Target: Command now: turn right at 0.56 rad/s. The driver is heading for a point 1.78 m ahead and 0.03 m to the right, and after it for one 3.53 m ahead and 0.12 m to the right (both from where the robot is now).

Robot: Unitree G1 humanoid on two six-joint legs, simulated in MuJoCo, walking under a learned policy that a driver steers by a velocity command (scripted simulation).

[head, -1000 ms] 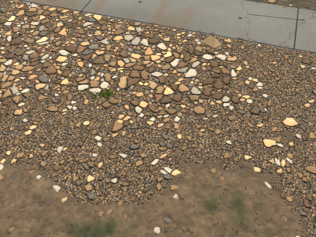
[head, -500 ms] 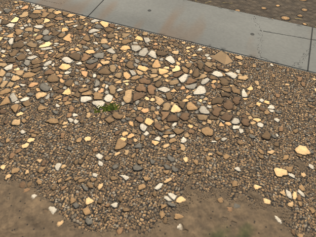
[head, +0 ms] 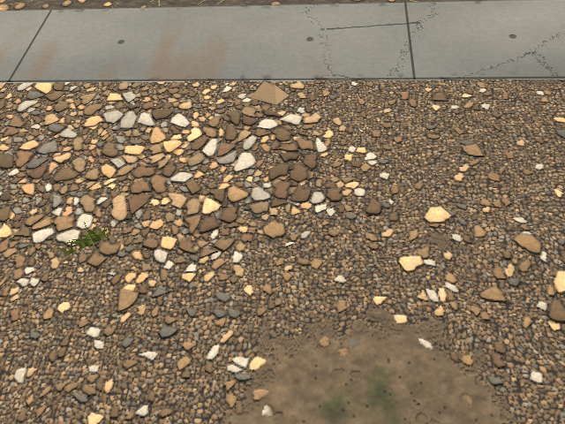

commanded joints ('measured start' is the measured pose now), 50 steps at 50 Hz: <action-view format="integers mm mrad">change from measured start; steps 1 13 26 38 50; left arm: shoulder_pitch -11 30 -22 144 231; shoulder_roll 192 199 81 117 178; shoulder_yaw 53 73 7 14 37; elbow -66 -62 -91 -50 35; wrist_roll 1 -8 -5 9 -4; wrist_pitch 1 27 -38 -98 -80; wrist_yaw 0 1 -46 -37 -18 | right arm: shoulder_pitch -49 -28 122 35 -66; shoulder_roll -80 -100 -194 -83 -112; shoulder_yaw -12 0 -9 28 35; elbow -68 -76 -5 -45 -113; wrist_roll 4 -18 28 1 6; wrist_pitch -27 -39 -54 -109 -116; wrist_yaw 10 21 49 89 110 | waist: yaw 15 26 -34 16 -27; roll -175 109 125 -106 -138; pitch -108 -72 -15 28 -15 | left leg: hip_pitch -21 337 245 -340 -22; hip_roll -14 289 271 140 12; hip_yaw -3 -176 -44 89 145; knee -87 -493 -606 115 -292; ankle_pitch -17 401 -34 198 283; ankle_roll -1 289 297 93 170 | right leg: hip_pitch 143 -323 22 291 371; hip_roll -237 -12 -53 -272 -305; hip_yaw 292 27 -195 82 -54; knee -78 746 43 -321 -156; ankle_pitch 297 -289 -64 166 674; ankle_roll -167 128 53 -151 -84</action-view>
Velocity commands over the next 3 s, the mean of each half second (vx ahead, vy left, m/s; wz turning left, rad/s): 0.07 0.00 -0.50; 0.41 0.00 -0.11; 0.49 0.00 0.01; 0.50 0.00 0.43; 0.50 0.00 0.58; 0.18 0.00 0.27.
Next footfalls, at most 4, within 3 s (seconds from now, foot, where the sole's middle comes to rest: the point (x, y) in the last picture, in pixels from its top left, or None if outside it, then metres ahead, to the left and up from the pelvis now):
0.16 left None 0.07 0.15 -0.78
0.58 right None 0.04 -0.12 -0.78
1.04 left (327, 423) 0.45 -0.01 -0.78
1.56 right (455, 334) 0.67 -0.33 -0.78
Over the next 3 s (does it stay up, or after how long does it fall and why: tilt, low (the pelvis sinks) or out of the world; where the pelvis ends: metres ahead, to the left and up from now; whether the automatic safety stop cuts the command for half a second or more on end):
stays up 1.20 -0.14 -0.01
